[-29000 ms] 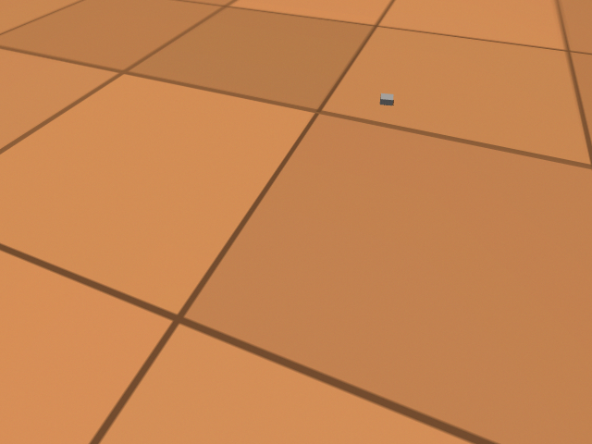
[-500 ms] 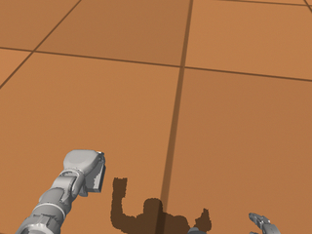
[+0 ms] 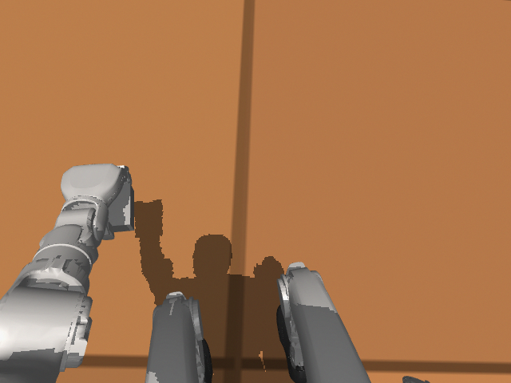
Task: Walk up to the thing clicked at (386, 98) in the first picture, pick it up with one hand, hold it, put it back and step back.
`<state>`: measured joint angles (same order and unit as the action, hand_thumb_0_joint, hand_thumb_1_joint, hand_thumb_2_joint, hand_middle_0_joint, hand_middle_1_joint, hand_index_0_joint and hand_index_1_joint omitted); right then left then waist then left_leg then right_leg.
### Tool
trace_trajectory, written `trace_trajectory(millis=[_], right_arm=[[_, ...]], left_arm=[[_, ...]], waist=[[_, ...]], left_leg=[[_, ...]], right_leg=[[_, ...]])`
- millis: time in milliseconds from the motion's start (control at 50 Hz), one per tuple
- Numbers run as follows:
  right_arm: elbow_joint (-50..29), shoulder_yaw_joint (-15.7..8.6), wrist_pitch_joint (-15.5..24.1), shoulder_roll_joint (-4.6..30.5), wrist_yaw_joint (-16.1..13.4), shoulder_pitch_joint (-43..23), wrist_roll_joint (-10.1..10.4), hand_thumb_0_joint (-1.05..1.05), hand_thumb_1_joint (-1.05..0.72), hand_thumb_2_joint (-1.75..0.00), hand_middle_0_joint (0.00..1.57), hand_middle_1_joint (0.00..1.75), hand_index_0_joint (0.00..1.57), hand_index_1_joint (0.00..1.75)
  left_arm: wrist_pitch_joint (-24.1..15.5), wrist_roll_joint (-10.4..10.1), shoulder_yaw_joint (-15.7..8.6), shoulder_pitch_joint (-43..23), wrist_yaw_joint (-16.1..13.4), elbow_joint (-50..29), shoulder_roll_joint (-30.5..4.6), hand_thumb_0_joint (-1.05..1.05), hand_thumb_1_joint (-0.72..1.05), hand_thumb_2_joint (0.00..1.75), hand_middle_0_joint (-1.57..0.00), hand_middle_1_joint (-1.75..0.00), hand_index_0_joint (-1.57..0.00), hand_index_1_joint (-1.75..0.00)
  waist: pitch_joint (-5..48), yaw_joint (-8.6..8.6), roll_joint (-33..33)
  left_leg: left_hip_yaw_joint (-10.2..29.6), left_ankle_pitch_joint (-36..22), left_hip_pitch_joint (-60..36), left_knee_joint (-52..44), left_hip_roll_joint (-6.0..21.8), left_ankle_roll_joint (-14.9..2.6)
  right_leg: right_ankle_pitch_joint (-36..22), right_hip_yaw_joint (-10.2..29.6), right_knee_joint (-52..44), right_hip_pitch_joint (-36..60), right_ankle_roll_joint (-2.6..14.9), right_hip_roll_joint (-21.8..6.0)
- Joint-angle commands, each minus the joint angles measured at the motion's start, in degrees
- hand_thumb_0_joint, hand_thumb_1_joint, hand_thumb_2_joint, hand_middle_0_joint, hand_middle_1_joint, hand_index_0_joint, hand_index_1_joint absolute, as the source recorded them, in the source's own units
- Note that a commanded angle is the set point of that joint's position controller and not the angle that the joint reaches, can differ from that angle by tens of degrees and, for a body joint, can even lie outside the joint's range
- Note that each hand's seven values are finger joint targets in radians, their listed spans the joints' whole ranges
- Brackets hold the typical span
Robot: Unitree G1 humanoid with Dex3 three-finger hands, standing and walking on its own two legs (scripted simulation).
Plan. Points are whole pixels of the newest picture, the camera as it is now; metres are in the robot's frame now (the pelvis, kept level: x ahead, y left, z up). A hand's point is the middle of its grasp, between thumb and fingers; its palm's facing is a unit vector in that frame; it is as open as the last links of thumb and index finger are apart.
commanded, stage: crouch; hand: left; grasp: from above
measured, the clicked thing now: (109, 208) +0.46 +0.21 -0.16
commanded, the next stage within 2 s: lower in 1.24 s
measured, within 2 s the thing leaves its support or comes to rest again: neither
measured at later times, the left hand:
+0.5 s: hand (124, 213) +0.49 +0.21 -0.28, palm faces -0.45 +0.02 -0.89, open 10.6 cm
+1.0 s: hand (131, 215) +0.50 +0.21 -0.34, palm faces -0.46 +0.02 -0.89, open 10.6 cm
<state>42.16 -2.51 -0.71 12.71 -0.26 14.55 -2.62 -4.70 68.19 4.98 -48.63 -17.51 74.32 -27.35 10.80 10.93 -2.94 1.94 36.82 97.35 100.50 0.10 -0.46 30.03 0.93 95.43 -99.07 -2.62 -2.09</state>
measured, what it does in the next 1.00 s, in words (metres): lowers itself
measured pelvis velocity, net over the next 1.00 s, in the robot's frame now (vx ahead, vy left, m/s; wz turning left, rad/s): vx -0.01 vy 0.00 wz -0.05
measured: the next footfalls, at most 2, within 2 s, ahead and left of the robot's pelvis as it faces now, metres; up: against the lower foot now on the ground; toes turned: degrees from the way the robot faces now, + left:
none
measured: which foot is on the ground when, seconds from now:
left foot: down 0.00-1.00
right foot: down 0.00-1.00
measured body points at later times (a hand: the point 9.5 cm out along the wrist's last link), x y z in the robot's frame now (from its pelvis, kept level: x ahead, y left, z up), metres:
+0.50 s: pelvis +0.00 -0.01 -0.12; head +0.24 +0.03 +0.25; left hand +0.51 +0.21 -0.23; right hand +0.05 -0.29 -0.24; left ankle +0.06 +0.11 -0.50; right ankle +0.10 -0.15 -0.50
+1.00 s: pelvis -0.01 +0.00 -0.18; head +0.24 +0.05 +0.19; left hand +0.52 +0.21 -0.29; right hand -0.02 -0.27 -0.27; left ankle +0.06 +0.11 -0.50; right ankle +0.10 -0.15 -0.50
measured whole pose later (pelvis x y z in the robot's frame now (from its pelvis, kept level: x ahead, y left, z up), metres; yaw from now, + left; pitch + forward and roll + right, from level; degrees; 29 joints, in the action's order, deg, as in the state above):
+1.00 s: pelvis -0.01 +0.00 -0.18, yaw -3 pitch +36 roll -8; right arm 40.0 4.5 1.6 15.8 7.8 12.2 -7.9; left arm -11.8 75.7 -1.0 -64.8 -20.0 87.4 -42.3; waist 2.4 18.7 -0.6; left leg 6.5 40.7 129.7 133.9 -2.3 0.2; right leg 32.9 -1.1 125.6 -129.3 -3.2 -2.4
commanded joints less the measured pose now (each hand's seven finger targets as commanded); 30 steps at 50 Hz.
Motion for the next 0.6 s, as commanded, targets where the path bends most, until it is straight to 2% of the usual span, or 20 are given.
trace_trajectory(millis=[0,40,80,100,120,140,160,200,220,260,280,380,400,440,460,540,560,580], right_arm=[[-3.7,-3.2,2.6,12.6,0.0,6.3,-0.6,0.00,-0.89,-0.90,0.20,0.30,0.20,0.30],[-3.9,-3.1,2.9,13.0,0.7,6.4,-0.8,0.00,-0.89,-0.90,0.20,0.30,0.20,0.30],[-3.7,-2.8,3.1,13.3,1.3,6.9,-1.1,0.00,-0.89,-0.90,0.20,0.30,0.20,0.30],[-3.7,-2.6,3.2,13.5,1.7,6.9,-1.3,0.00,-0.89,-0.90,0.20,0.30,0.20,0.30],[-3.8,-2.7,3.3,13.6,1.9,7.1,-1.5,0.00,-0.89,-0.90,0.20,0.30,0.20,0.30],[-3.5,-2.6,3.3,13.7,2.4,7.5,-1.6,0.00,-0.89,-0.90,0.20,0.30,0.20,0.30],[-3.2,-2.6,3.5,13.8,2.6,7.8,-1.9,0.00,-0.89,-0.90,0.20,0.30,0.20,0.30],[-3.0,-2.8,3.5,14.0,2.9,8.0,-2.2,0.00,-0.90,-0.90,0.20,0.30,0.20,0.30],[-2.7,-2.6,3.7,13.9,3.3,8.4,-2.4,0.00,-0.90,-0.90,0.20,0.30,0.20,0.30],[-2.3,-2.7,3.7,14.3,3.6,8.5,-2.6,0.00,-0.89,-0.90,0.20,0.30,0.20,0.30],[-2.8,-2.8,3.7,14.0,3.8,8.8,-2.8,0.00,-0.90,-0.90,0.20,0.30,0.20,0.30],[-2.2,-2.8,3.6,14.4,4.5,8.9,-3.3,0.00,-0.90,-0.90,0.20,0.30,0.20,0.30],[-2.0,-2.6,3.5,14.4,4.7,8.8,-3.4,0.00,-0.90,-0.90,0.20,0.30,0.20,0.30],[-1.8,-2.4,3.2,14.8,4.8,8.8,-3.4,0.00,-0.90,-0.90,0.20,0.30,0.20,0.30],[-2.1,-2.5,3.1,14.5,5.0,8.6,-3.6,0.00,-0.90,-0.90,0.20,0.30,0.20,0.30],[-2.6,-2.0,2.5,15.2,5.7,9.1,-3.6,0.00,-0.90,-0.90,0.20,0.30,0.20,0.30],[-2.6,-1.6,2.4,15.3,6.0,9.4,-3.7,0.00,-0.90,-0.90,0.20,0.30,0.20,0.30],[-2.7,-1.6,2.4,15.5,6.1,9.3,-3.7,0.00,-0.90,-0.90,0.20,0.30,0.20,0.30]], left_arm=[[-1.3,0.5,-2.9,-21.1,-1.9,-3.5,-13.4,0.00,0.72,0.66,-1.08,-0.49,-1.09,-0.49],[-2.4,1.2,-4.7,-24.1,-2.2,-6.3,-17.1,0.00,0.71,0.64,-1.07,-0.47,-1.08,-0.47],[-3.0,2.2,-4.9,-25.0,-2.5,-6.1,-17.2,0.00,0.71,0.62,-1.06,-0.49,-1.08,-0.47],[-3.3,2.8,-5.5,-25.0,-2.8,-6.4,-18.5,0.00,0.72,0.61,-1.07,-0.48,-1.09,-0.46],[-3.7,3.2,-5.6,-27.0,-3.1,-7.6,-18.6,0.00,0.74,0.61,-1.07,-0.49,-1.10,-0.47],[-3.6,3.4,-5.4,-25.6,-3.2,-5.0,-17.6,0.00,0.74,0.62,-1.08,-0.48,-1.10,-0.46],[-3.9,3.3,-5.5,-28.1,-3.5,-7.3,-17.5,0.00,0.74,0.61,-1.08,-0.47,-1.10,-0.45],[-4.2,3.5,-6.0,-30.8,-3.9,-9.0,-18.6,0.00,0.72,0.62,-1.08,-0.47,-1.09,-0.46],[-3.9,3.5,-5.7,-28.4,-4.0,-6.3,-17.5,0.00,0.71,0.61,-1.06,-0.47,-1.08,-0.46],[-4.0,3.3,-6.2,-31.9,-4.3,-8.8,-18.9,0.00,0.68,0.61,-1.04,-0.46,-1.06,-0.45],[-3.9,3.1,-5.8,-31.0,-4.0,-7.2,-17.9,0.00,0.69,0.61,-1.06,-0.46,-1.07,-0.45],[-4.0,2.7,-6.2,-32.5,-3.5,-6.2,-19.4,0.00,0.70,0.62,-1.06,-0.47,-1.07,-0.46],[-3.9,3.1,-6.0,-31.5,-3.3,-4.2,-19.5,0.00,0.68,0.63,-1.05,-0.46,-1.06,-0.46],[-4.2,3.2,-6.5,-32.1,-3.2,-3.9,-21.0,0.00,0.68,0.63,-1.06,-0.46,-1.06,-0.46],[-4.3,3.3,-6.1,-31.0,-2.9,-2.9,-20.3,0.00,0.69,0.61,-1.06,-0.45,-1.07,-0.45],[-4.9,4.1,-7.2,-33.3,-2.8,-3.9,-23.1,0.00,0.69,0.64,-1.07,-0.46,-1.07,-0.46],[-4.8,4.4,-6.4,-31.0,-2.5,-0.2,-21.4,0.00,0.69,0.65,-1.07,-0.47,-1.07,-0.47],[-5.2,4.3,-6.6,-33.5,-2.6,-2.3,-22.1,0.00,0.68,0.64,-1.06,-0.48,-1.06,-0.47]], waist=[[30.7,2.39,-2.6],[34.3,1.49,-6.2],[36.2,1.90,-7.7],[37.1,1.57,-9.2],[38.4,2.38,-10.4],[36.2,2.85,-11.0],[37.0,3.36,-11.8],[40.1,3.55,-13.7],[38.9,3.82,-13.2],[40.6,4.04,-14.7],[41.0,4.93,-13.1],[40.2,5.28,-11.7],[38.0,5.85,-10.8],[38.2,5.45,-10.4],[38.3,5.52,-10.4],[38.5,5.37,-13.1],[36.2,6.05,-12.2],[36.1,6.29,-12.6]], left_leg=[[1.4,-3.9,-10.8,-9.3,-1.7,-0.58],[1.6,-5.1,-11.5,-7.5,-1.7,-0.30],[1.3,-6.9,-10.8,-5.0,-1.8,-0.10],[1.2,-7.8,-11.4,-4.2,-1.9,0.15],[0.8,-7.7,-11.6,-2.9,-1.9,0.12],[1.3,-8.2,-11.5,-2.5,-1.7,0.43],[1.1,-8.3,-11.2,-1.5,-1.8,0.37],[-0.1,-9.0,-11.2,0.8,-2.0,0.17],[0.1,-10.0,-10.3,1.5,-2.0,0.31],[-0.3,-11.5,-10.0,3.3,-2.0,0.24],[-0.8,-11.8,-9.3,4.6,-2.2,-0.08],[-1.5,-11.6,-5.0,8.3,-2.2,-0.64],[-1.5,-11.3,-3.1,8.9,-2.3,-0.76],[-1.8,-11.7,-1.6,10.2,-2.5,-0.98],[-1.9,-11.9,-1.2,11.0,-2.4,-1.00],[-1.5,-13.0,-1.2,11.8,-2.4,-0.64],[-1.1,-13.0,-0.8,12.0,-2.2,-0.47],[-1.0,-12.4,-0.2,12.4,-2.1,-0.63]], right_leg=[[-0.5,-4.0,-4.8,13.5,4.39,1.3],[-1.2,-4.1,-2.2,11.3,4.61,1.0],[-2.7,-4.5,0.4,9.4,4.74,1.0],[-3.4,-4.5,1.6,8.5,4.86,0.8],[-3.3,-4.7,2.5,7.5,4.88,0.9],[-3.4,-4.9,3.4,5.7,4.87,0.6],[-3.6,-5.0,4.0,4.8,4.90,0.6],[-4.6,-4.9,5.2,5.1,4.95,0.8],[-5.4,-5.2,6.3,4.8,4.87,0.6],[-6.8,-5.2,7.6,4.2,4.94,0.7],[-7.3,-5.3,8.1,5.2,4.82,0.8],[-7.9,-5.3,10.2,4.9,4.50,0.9],[-7.7,-5.3,10.6,4.6,4.40,0.9],[-8.5,-5.2,11.4,4.7,4.26,1.0],[-8.8,-5.1,12.1,5.0,4.28,1.3],[-8.6,-5.8,14.1,2.4,4.56,1.3],[-8.3,-6.1,14.7,1.0,4.58,1.2],[-7.9,-6.2,15.0,0.1,4.65,1.3]])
